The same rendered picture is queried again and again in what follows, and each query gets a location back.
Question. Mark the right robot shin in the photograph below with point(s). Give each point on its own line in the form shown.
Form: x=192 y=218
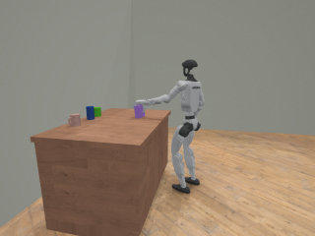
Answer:
x=190 y=163

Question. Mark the sponge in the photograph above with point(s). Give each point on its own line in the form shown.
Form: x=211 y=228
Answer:
x=139 y=111

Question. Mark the right robot upper arm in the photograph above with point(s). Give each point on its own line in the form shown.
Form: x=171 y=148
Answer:
x=201 y=96

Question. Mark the robot right forearm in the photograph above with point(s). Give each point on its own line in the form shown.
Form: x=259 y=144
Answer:
x=196 y=112

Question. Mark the robot left hand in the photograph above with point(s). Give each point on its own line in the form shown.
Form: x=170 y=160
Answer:
x=140 y=102

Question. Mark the table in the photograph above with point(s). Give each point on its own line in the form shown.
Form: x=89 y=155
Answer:
x=100 y=178

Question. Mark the left robot thigh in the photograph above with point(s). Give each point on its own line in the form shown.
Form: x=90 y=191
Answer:
x=180 y=133

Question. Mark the robot left forearm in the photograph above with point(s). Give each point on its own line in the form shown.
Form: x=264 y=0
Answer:
x=157 y=100

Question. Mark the left robot upper arm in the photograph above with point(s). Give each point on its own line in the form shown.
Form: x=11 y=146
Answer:
x=180 y=86

